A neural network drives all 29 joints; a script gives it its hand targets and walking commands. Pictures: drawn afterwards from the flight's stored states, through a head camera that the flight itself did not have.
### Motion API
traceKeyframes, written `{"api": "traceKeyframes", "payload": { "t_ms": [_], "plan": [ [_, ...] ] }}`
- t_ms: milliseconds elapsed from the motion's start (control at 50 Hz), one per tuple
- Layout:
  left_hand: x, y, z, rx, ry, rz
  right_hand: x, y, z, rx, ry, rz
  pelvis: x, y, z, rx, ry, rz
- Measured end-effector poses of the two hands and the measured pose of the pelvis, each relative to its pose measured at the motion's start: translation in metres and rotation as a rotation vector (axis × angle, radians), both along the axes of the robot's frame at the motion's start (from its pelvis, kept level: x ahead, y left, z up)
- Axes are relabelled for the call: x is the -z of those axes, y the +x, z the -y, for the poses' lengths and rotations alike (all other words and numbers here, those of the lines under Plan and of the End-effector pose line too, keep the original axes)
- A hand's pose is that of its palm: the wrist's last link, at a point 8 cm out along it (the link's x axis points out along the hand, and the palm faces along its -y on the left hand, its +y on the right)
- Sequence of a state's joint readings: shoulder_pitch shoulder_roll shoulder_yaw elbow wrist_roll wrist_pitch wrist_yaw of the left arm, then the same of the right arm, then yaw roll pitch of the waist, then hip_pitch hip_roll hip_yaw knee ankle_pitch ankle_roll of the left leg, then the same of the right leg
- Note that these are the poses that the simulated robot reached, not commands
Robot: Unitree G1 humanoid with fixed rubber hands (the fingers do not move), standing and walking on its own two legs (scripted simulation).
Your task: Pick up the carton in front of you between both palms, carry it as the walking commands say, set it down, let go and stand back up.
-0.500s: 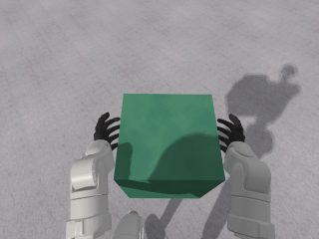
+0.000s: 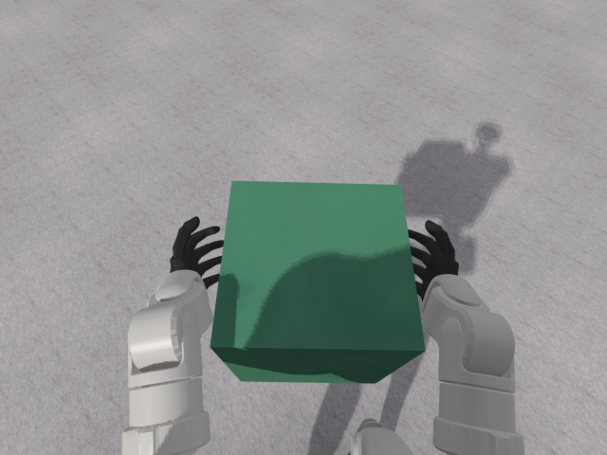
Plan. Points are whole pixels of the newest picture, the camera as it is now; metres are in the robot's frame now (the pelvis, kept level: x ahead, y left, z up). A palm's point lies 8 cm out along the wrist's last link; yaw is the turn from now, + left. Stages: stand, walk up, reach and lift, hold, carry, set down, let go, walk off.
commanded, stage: carry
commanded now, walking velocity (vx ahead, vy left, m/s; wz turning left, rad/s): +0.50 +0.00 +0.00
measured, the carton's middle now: (312, 294) +0.33 -0.01 +0.00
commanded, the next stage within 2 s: none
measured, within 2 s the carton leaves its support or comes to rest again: neither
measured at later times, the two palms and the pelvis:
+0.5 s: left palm (227, 150) +0.53 +0.12 +0.09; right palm (416, 149) +0.54 -0.18 +0.08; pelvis +0.32 -0.04 +0.00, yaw +2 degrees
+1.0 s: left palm (224, 52) +0.85 +0.16 +0.08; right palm (368, 55) +0.84 -0.14 +0.09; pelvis +0.62 +0.01 +0.00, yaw +0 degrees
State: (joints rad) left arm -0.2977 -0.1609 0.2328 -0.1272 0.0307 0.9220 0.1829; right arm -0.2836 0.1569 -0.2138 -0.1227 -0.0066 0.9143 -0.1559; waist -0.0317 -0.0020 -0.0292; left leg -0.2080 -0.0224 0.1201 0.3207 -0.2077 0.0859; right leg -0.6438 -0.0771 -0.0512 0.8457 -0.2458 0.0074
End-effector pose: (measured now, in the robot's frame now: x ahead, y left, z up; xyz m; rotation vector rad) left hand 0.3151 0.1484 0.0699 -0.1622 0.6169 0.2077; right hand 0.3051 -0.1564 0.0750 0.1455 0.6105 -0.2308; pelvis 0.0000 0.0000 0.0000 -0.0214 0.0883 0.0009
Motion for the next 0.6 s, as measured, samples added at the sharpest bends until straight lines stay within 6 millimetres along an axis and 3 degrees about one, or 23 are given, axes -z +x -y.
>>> {"api": "traceKeyframes", "payload": {
  "t_ms": [100,200,340,440,520,600],
  "plan": [
    [-0.013,0.049,0.005,0.000,0.028,0.049,-0.013,0.058,0.004,-0.052,-0.022,0.046,0.002,0.069,0.014,0.001,0.004,-0.003],
    [-0.008,0.097,0.024,0.018,0.056,0.059,0.000,0.113,0.021,-0.091,-0.020,0.055,0.021,0.148,0.034,-0.020,0.007,0.011],
    [0.001,0.131,0.034,-0.005,0.066,-0.089,0.012,0.157,0.029,-0.129,0.001,-0.089,0.005,0.226,0.047,-0.042,0.029,0.013],
    [-0.012,0.177,0.032,-0.016,0.067,-0.063,0.000,0.203,0.027,-0.131,0.008,-0.064,-0.002,0.281,0.045,-0.033,0.037,0.021],
    [-0.021,0.228,0.025,-0.003,0.066,-0.012,-0.011,0.251,0.021,-0.119,-0.001,-0.013,0.000,0.331,0.036,-0.031,0.033,0.028],
    [-0.016,0.286,0.011,0.011,0.055,0.012,-0.010,0.305,0.007,-0.107,-0.018,0.010,0.011,0.388,0.021,-0.024,0.022,0.034]
  ]
}}
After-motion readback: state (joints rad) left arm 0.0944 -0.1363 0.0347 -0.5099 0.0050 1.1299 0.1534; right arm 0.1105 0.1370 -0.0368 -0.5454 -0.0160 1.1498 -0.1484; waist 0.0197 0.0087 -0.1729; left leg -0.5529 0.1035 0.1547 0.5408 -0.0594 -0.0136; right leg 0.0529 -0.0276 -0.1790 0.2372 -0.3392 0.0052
